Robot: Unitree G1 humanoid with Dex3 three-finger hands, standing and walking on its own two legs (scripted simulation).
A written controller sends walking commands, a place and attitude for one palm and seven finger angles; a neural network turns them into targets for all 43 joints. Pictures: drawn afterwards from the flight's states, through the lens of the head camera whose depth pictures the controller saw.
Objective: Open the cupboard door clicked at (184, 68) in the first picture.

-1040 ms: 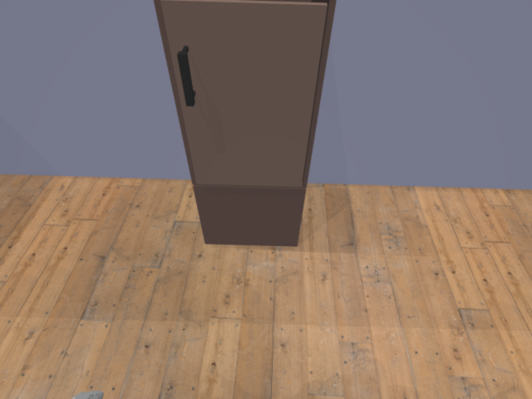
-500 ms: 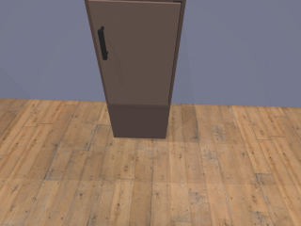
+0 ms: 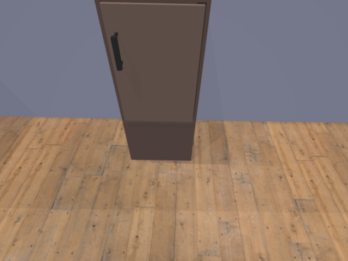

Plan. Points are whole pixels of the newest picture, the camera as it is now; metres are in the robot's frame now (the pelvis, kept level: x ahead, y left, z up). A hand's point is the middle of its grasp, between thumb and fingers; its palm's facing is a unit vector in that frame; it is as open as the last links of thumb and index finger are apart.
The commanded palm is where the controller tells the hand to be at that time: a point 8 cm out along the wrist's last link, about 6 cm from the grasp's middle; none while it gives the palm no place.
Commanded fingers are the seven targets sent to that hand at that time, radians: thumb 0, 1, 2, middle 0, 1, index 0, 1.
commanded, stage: look at it before walking up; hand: left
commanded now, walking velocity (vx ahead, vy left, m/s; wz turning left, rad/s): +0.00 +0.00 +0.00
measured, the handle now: (117, 51) +0.86 +0.28 +0.06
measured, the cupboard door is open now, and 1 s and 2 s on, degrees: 0 0 0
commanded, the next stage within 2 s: take the last steps up to it in 0.40 s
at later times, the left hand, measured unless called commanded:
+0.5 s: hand out of the picture +0.08 +0.25 -0.16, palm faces -0.02 -0.94 -0.34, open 7.4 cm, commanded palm none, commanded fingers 0.00 0.90 0.90 -0.20 -0.30 -0.20 -0.30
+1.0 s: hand out of the picture +0.08 +0.21 -0.19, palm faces +0.03 -0.99 -0.14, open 7.4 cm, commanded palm none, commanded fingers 0.00 0.90 0.90 -0.20 -0.30 -0.20 -0.30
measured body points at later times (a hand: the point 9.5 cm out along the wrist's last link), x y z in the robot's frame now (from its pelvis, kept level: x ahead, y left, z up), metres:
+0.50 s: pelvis +0.01 +0.00 +0.00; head +0.01 +0.00 +0.45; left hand +0.08 +0.30 -0.13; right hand +0.09 -0.30 -0.13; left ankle +0.00 +0.12 -0.75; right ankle +0.00 -0.12 -0.75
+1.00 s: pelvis +0.10 +0.04 +0.00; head +0.11 +0.06 +0.44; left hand +0.08 +0.27 -0.17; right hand +0.02 -0.17 -0.15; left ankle +0.02 +0.12 -0.75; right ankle +0.09 -0.09 -0.67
